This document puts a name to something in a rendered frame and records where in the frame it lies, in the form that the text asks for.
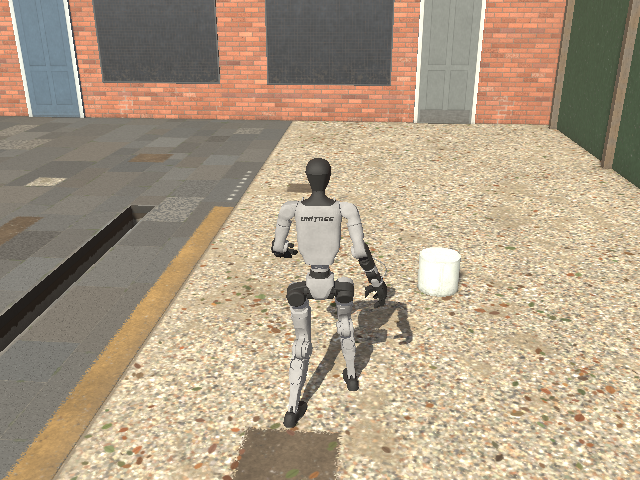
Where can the left robot upper arm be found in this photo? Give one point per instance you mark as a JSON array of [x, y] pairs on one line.
[[286, 213]]

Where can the right robot upper arm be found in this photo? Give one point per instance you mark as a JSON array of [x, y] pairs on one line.
[[350, 212]]

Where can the left robot forearm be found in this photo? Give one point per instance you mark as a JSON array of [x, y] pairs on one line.
[[276, 253]]

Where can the robot right hand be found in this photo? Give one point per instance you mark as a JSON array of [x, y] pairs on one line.
[[381, 294]]

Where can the humanoid robot head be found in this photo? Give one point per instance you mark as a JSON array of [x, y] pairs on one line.
[[318, 172]]

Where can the robot left hand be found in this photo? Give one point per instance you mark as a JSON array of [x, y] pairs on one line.
[[288, 253]]

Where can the left robot thigh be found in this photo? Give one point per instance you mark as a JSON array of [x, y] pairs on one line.
[[301, 317]]

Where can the right robot forearm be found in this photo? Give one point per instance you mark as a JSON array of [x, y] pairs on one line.
[[370, 269]]

